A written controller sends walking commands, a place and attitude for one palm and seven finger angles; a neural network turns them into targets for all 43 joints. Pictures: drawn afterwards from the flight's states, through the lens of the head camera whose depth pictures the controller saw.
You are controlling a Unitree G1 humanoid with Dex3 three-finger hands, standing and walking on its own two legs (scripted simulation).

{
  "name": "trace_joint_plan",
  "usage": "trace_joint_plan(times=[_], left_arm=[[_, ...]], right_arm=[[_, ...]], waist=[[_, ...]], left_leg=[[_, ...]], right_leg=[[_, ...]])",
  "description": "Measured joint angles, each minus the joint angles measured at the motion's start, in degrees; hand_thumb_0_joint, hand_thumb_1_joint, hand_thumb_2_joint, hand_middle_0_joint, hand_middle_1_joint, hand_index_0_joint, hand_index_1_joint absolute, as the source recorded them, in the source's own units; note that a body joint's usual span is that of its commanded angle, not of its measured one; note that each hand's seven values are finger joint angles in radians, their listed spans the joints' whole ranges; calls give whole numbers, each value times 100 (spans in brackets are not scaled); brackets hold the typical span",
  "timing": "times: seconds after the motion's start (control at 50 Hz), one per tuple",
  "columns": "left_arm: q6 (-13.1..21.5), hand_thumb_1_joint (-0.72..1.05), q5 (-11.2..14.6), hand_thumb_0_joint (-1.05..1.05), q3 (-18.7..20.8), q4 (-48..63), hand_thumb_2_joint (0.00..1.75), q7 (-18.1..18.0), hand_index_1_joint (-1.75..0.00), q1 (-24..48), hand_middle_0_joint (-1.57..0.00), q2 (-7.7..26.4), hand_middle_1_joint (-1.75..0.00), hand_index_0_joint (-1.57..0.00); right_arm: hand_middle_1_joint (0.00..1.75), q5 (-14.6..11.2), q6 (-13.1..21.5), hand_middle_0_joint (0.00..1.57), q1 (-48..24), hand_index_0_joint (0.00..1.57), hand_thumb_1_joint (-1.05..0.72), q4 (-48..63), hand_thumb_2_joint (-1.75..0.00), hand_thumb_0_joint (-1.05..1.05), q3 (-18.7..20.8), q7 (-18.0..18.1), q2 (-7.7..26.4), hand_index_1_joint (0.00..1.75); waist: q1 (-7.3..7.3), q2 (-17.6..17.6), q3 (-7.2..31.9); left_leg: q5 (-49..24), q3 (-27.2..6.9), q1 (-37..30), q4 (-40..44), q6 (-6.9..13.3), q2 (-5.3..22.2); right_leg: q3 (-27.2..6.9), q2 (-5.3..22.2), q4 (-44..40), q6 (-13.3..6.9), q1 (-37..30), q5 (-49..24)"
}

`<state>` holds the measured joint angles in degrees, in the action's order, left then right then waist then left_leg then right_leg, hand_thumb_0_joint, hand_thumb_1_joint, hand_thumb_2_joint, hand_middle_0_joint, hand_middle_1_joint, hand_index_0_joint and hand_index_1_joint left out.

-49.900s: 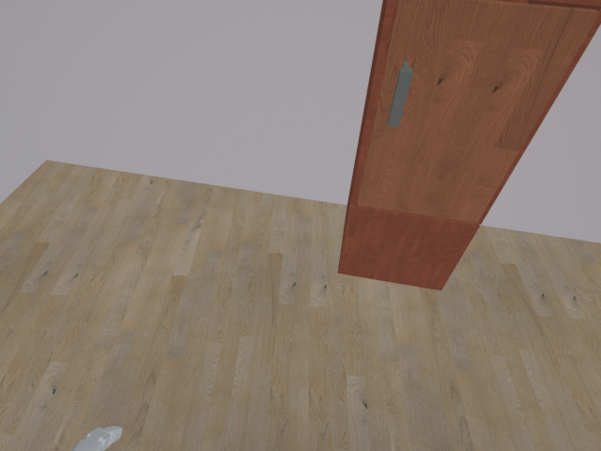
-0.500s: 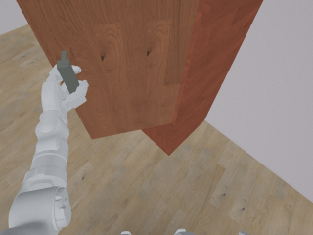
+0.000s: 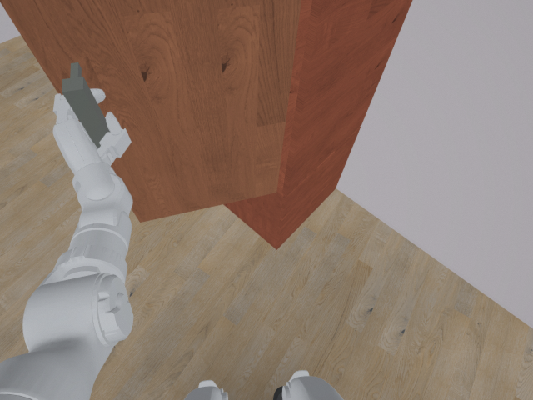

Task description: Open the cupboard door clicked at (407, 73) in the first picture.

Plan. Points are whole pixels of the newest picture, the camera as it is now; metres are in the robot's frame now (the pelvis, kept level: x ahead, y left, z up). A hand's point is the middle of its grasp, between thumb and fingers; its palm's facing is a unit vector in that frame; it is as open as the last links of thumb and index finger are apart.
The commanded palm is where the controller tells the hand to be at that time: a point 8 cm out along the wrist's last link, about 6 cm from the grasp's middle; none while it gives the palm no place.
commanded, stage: pull the door open along its arc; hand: left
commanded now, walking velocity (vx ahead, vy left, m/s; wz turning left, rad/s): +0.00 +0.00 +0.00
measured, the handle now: (93, 111) +0.54 +0.23 +0.10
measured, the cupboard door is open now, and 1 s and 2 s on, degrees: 58 92 93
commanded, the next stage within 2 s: open thumb and fingers to let go in 0.70 s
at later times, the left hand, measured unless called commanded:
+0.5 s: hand (145, 191) +0.39 +0.14 +0.09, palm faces +0.33 -0.94 +0.02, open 6.4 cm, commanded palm +0.32 +0.20 +0.09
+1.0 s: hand (189, 222) +0.34 +0.08 +0.09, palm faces +0.41 -0.91 -0.04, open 7.0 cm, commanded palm +0.29 +0.13 +0.09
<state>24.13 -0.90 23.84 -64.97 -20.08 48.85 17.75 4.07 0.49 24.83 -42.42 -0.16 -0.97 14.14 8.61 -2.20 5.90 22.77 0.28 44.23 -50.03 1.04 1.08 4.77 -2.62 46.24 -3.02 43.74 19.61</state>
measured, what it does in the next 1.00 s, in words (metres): stands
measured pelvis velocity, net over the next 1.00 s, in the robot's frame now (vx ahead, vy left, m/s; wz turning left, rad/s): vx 0.04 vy -0.02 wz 0.05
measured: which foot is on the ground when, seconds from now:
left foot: down 0.00-1.00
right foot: down 0.00-1.00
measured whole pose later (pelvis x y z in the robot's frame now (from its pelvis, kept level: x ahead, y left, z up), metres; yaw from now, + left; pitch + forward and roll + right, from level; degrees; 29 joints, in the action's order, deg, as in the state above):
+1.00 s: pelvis +0.04 -0.02 +0.01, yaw +3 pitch +7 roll +0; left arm 3.9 -3.8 -9.5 -3.4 -30.3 -2.2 -5.3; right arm 3.5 -5.6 9.2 -33.2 -1.1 1.2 9.8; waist -0.8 -2.7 5.3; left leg 24.1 -1.2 26.5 -43.7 -0.6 -0.4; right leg 5.9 -1.5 43.6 -4.2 27.0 23.7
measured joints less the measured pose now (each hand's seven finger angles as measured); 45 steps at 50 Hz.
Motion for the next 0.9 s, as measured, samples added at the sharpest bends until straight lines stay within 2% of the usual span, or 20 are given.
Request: trace_joint_plan(times=[0.14, 0.26, 0.36, 0.46, 0.58, 0.68, 0.74, 0.82, 0.9], left_arm=[[94, 71, 114, 0, -13, 212, 80, 91, -135, -326, -35, -22, -134, -33], [42, 71, 252, 0, -210, 1049, 77, 150, -134, -1137, -35, -408, -134, -34], [-142, 70, 408, 1, -628, 2225, 74, 162, -134, -2178, -36, -910, -135, -35], [-477, 66, 469, 2, -1351, 3753, 70, 150, -134, -3512, -35, -1437, -135, -35], [-992, 62, 310, 3, -2426, 5380, 67, 31, -133, -4932, -36, -1938, -134, -36], [-1457, 62, -1, 4, -3122, 6180, 67, -469, -131, -5554, -31, -2288, -129, -34], [-1695, 62, -192, 4, -3383, 6366, 69, -827, -131, -5604, -31, -2391, -127, -34], [-1928, 62, -453, 3, -3609, 6445, 74, -1194, -131, -5467, -31, -2327, -128, -32], [-1993, 60, -460, 2, -3553, 6323, 76, -1275, -132, -5234, -33, -2359, -129, -31]], right_arm=[[29, -23, -23, 20, 67, 21, -90, 39, -90, 1, 107, -42, 123, 30], [29, -86, -65, 20, -62, 20, -90, 193, -90, 1, 152, -103, 96, 29], [29, -160, -72, 20, -297, 20, -90, 389, -90, 1, 157, -149, 11, 29], [29, -228, -93, 20, -650, 20, -90, 642, -90, 1, 135, -187, -101, 29], [29, -247, -213, 20, -1199, 20, -90, 978, -90, 1, 49, -138, -249, 29], [29, -172, -331, 20, -1592, 20, -90, 1212, -90, 1, -35, -52, -381, 29], [29, -109, -392, 20, -1740, 20, -90, 1268, -90, 1, -72, -3, -441, 30], [29, -44, -447, 20, -1827, 21, -90, 1243, -90, 1, -92, 12, -475, 30], [29, -30, -525, 20, -1794, 21, -90, 1092, -90, 1, -86, 87, -453, 30]], waist=[[-13, -13, 28], [-163, -45, 109], [-352, -75, 169], [-546, -92, 175], [-727, -65, 40], [-815, -13, -63], [-852, 28, -84], [-881, 51, -76], [-938, 10, -83]], left_leg=[[-28, 78, -148, 153, -1, 33], [-3, 164, -483, 344, 13, 53], [26, 238, -886, 545, 30, 44], [38, 300, -1361, 779, 42, 5], [30, 291, -1883, 1008, 35, -60], [51, 200, -2089, 1036, -3, -89], [81, 98, -2063, 955, -40, -101], [147, -45, -1883, 743, -95, -112], [187, -139, -1741, 578, -136, -128]], right_leg=[[-83, -39, -141, -1, -111, -55], [-180, -70, -314, 18, -408, -55], [-264, -72, -471, 42, -770, -27], [-336, -45, -617, 66, -1192, 18], [-337, 9, -732, 70, -1676, 85], [-250, 39, -715, 36, -1895, 169], [-147, 55, -638, 0, -1907, 238], [0, 73, -448, -57, -1783, 347], [98, 96, -280, -93, -1670, 424]])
